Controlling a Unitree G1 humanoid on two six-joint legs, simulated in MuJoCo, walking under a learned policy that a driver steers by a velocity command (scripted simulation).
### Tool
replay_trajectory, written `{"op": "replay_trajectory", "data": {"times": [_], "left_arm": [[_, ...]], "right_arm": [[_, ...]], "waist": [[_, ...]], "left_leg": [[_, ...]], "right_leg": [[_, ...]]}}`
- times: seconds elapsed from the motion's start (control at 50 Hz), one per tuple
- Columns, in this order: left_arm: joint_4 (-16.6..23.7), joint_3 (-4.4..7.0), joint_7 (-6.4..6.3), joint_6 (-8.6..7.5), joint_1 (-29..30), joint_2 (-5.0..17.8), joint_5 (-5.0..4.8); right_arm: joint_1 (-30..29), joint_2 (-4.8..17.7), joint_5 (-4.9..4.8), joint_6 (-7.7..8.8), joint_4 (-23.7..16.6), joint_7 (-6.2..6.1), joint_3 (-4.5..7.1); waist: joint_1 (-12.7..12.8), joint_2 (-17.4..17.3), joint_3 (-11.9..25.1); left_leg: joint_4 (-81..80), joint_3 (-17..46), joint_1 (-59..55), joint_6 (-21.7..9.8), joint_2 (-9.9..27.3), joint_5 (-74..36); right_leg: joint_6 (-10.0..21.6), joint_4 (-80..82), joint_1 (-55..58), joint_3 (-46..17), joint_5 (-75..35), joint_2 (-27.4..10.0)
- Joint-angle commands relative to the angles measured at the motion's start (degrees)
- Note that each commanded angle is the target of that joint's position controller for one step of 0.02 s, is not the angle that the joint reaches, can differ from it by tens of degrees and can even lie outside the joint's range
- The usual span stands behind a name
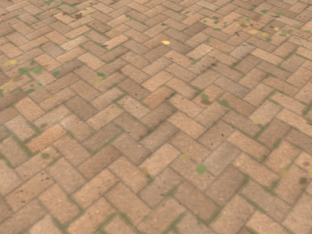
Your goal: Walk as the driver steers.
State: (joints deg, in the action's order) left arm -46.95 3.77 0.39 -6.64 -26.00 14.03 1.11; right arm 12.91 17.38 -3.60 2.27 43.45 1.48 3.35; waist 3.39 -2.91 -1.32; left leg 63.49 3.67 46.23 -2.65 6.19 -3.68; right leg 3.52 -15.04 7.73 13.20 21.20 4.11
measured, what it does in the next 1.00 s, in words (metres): walks ahead, turning left: left foot, then right foot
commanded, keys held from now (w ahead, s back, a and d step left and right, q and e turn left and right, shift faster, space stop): w+q+shift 0.98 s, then e+shift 0.02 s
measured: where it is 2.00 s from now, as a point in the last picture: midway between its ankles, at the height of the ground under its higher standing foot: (80, 136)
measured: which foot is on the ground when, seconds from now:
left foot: up 0.00-0.14, down 0.16-0.58, up 0.60-1.00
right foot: down 0.00-0.14, up 0.16-0.56, down 0.58-1.00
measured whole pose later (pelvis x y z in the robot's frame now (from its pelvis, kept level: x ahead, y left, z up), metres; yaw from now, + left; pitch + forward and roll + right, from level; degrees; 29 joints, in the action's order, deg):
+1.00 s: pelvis +0.76 +0.17 -0.03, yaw +57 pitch +1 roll -3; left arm -48.5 3.0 -0.9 -5.1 -26.5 17.0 0.7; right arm 0.6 16.5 -2.2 2.1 30.5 4.4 1.7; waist 6.6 -1.1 -3.6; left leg 47.1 -4.6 45.0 -5.9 3.8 0.7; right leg -3.4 -13.6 15.5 14.5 27.3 0.5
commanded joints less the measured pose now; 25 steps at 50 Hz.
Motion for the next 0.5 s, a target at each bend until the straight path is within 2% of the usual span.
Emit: {"op": "replay_trajectory", "data": {"times": [0.02,0.04,0.06,0.08,0.1,0.12,0.14,0.16,0.18,0.2,0.22,0.24,0.26,0.28,0.3,0.32,0.34,0.36,0.38,0.42,0.44,0.46,0.5], "left_arm": [[4.34,0.83,-1.67,-0.99,5.78,6.55,0.05],[4.39,0.88,-2.23,-0.46,5.86,7.64,0.17],[4.38,1.10,-3.02,0.12,5.17,9.33,0.44],[4.18,1.51,-3.87,0.73,4.36,11.49,0.55],[4.37,2.06,-4.79,1.33,4.76,13.79,0.36],[5.15,2.69,-5.44,1.89,6.78,15.74,-0.23],[6.61,3.17,-5.29,2.12,11.37,17.00,-0.86],[8.84,3.20,-4.21,1.58,18.16,16.90,-1.58],[9.74,0.72,-1.81,0.28,24.63,7.73,-2.95],[13.91,-2.28,-0.51,-2.13,19.91,-2.62,-1.88],[17.09,-3.34,0.49,-3.97,12.84,-1.45,-2.90],[17.85,-2.51,1.11,-5.06,15.91,4.35,-3.32],[17.85,-1.89,1.23,-4.77,16.86,5.38,-2.91],[17.12,-1.99,0.87,-3.84,15.41,4.94,-1.92],[16.60,-1.56,0.26,-2.90,15.03,6.22,-1.07],[16.25,-0.99,-0.44,-2.03,15.27,7.99,-0.95],[16.50,-0.94,-1.09,-1.47,16.53,8.15,-0.65],[17.99,-1.32,-1.59,-1.22,20.51,7.23,0.14],[19.62,-1.95,-1.74,-1.05,25.10,5.32,0.52],[21.90,-2.72,-1.47,-0.81,31.01,1.73,-0.23],[22.37,-2.31,-1.23,-0.87,31.90,2.00,-1.18],[22.28,-1.52,-1.11,-0.94,31.51,3.27,-2.23],[21.91,-0.04,-0.98,-1.35,30.74,6.03,-3.75]], "right_arm": [[-3.49,1.47,0.46,1.09,-4.71,1.34,-0.06],[-4.70,1.33,0.47,1.46,-5.51,2.00,-0.12],[-6.01,1.57,0.42,1.72,-6.48,2.59,0.02],[-5.93,2.03,0.23,1.70,-7.32,3.03,0.30],[-3.81,3.07,-0.11,1.18,-7.72,3.26,0.81],[1.60,5.08,-0.39,0.13,-7.04,3.07,1.79],[12.61,8.87,-0.24,-1.24,-4.69,2.44,3.55],[29.34,13.33,0.53,-2.61,-0.21,1.13,5.77],[35.43,10.32,0.84,-2.86,3.78,0.09,4.62],[27.43,8.06,3.77,-1.15,2.76,1.01,2.76],[19.68,4.99,4.71,0.82,-1.60,1.18,1.57],[16.86,3.18,3.88,1.56,-4.26,1.22,1.71],[11.78,3.80,3.35,2.45,-5.55,1.35,1.78],[7.24,5.45,3.19,3.38,-7.04,1.15,2.10],[4.41,6.62,3.06,3.66,-8.00,0.55,2.42],[3.49,5.62,3.18,3.73,-8.50,-0.06,2.15],[3.50,4.83,2.88,3.76,-8.21,-0.63,1.91],[4.42,4.27,2.22,3.73,-7.79,-1.34,1.79],[5.42,4.01,1.70,3.35,-7.05,-2.16,1.79],[6.42,5.00,1.03,2.33,-5.68,-2.97,2.26],[7.91,5.68,0.88,1.99,-5.02,-3.00,2.57],[8.83,5.69,0.63,1.73,-4.44,-3.01,2.68],[9.55,4.51,0.26,1.38,-3.80,-3.13,2.70]], "waist": [[-2.79,4.64,-10.35],[-3.09,4.06,-10.15],[-3.28,4.53,-8.82],[-4.24,6.03,-6.63],[-6.46,8.49,-3.87],[-10.19,11.12,-0.82],[-16.45,12.01,3.43],[-24.14,9.69,8.30],[-25.63,-6.77,2.52],[-13.19,-21.69,-0.23],[-6.68,-17.01,9.75],[-6.76,-2.69,7.55],[-2.29,10.20,1.09],[0.75,11.96,-1.35],[1.58,11.80,-3.15],[1.62,11.42,-3.98],[1.27,10.70,-4.56],[-0.71,9.50,-5.70],[-2.89,7.17,-6.18],[-6.57,2.40,-4.89],[-8.16,0.97,-2.73],[-8.60,-0.40,-1.12],[-8.22,-3.11,0.25]], "left_leg": [[-9.00,-4.90,-1.79,-1.48,-2.39,-5.24],[-13.70,-8.02,-4.30,-2.36,-3.78,-5.28],[-16.72,-11.76,-7.76,-3.14,-5.82,-4.40],[-18.25,-14.60,-11.16,-3.84,-7.68,-2.96],[-18.70,-16.07,-15.50,-4.44,-8.91,-1.42],[-17.97,-16.47,-21.91,-5.18,-10.19,1.89],[-16.62,-14.63,-33.52,-7.14,-10.41,5.38],[-19.29,-7.85,-50.97,-10.62,-7.97,5.76],[-30.83,-2.96,-56.20,-13.42,-4.98,-3.29],[-26.07,11.53,-59.90,-17.32,-6.37,-5.53],[-37.62,37.60,-63.61,-26.20,3.26,23.30],[-48.51,44.44,-58.08,-24.06,5.49,37.17],[-52.23,43.07,-46.74,-20.64,5.20,42.35],[-52.49,42.16,-38.60,-20.61,3.79,40.34],[-52.72,38.90,-32.71,-20.30,1.40,35.40],[-52.99,34.43,-28.35,-19.55,-0.97,31.10],[-52.97,30.17,-24.50,-18.61,-3.05,27.82],[-52.91,25.97,-21.25,-18.06,-5.02,22.72],[-52.22,22.15,-18.63,-16.97,-6.97,19.40],[-49.91,17.65,-15.30,-13.07,-10.47,19.39],[-48.78,18.62,-15.95,-11.96,-10.21,21.45],[-46.97,20.31,-18.85,-11.17,-9.72,23.29],[-42.14,23.01,-27.12,-9.58,-8.26,23.56]], "right_leg": [[-6.31,9.43,-10.47,0.87,-43.19,-12.92],[-7.43,8.09,-9.69,2.48,-50.14,-12.69],[-8.05,5.30,-8.39,3.19,-61.67,-12.96],[-8.32,1.02,-6.06,3.43,-74.10,-13.84],[-8.29,-4.12,-4.01,3.48,-85.00,-15.19],[-7.70,-10.76,-3.49,3.06,-94.28,-16.60],[-6.72,-22.29,-6.93,1.72,-98.49,-17.61],[-5.35,-41.95,-16.22,-1.01,-91.08,-16.28],[-4.69,-73.47,-29.41,-0.24,-21.40,-2.93],[-4.30,-90.29,-50.72,-12.16,13.69,3.62],[-2.51,-91.70,-60.74,-22.90,13.43,3.20],[0.94,-82.99,-59.31,-24.05,7.67,0.65],[1.76,-73.39,-55.72,-23.41,1.37,-2.16],[0.15,-67.82,-51.99,-24.32,-1.41,-3.90],[-1.99,-63.49,-48.81,-24.49,-2.59,-5.00],[-3.78,-59.09,-46.06,-24.34,-3.76,-6.21],[-5.11,-52.72,-43.46,-23.12,-4.59,-7.16],[-6.43,-45.63,-41.43,-21.25,-7.60,-7.17],[-7.50,-37.97,-38.62,-19.59,-12.30,-6.48],[-8.85,-24.05,-30.30,-16.63,-21.31,-3.54],[-9.63,-20.82,-26.54,-16.20,-24.33,-1.90],[-10.25,-18.05,-24.81,-17.39,-25.25,-1.23],[-10.00,-13.58,-24.83,-20.06,-23.13,-1.84]]}}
